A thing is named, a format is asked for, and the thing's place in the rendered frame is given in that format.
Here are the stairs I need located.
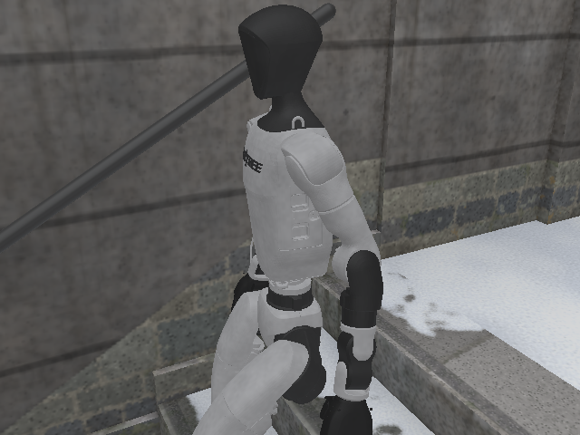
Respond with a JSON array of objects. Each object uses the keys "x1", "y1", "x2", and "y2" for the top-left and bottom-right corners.
[{"x1": 158, "y1": 279, "x2": 501, "y2": 435}]

